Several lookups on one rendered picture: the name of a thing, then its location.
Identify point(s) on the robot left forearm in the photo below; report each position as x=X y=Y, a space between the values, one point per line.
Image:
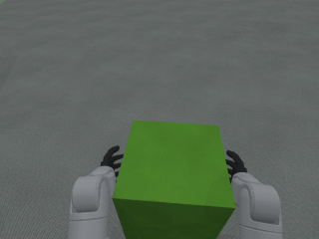
x=89 y=206

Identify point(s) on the robot right forearm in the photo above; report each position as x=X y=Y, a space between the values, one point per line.
x=259 y=208

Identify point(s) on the left robot hand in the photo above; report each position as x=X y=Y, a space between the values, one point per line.
x=109 y=159

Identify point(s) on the carton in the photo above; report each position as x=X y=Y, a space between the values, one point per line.
x=173 y=182

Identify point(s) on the right robot hand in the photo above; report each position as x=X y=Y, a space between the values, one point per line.
x=237 y=165

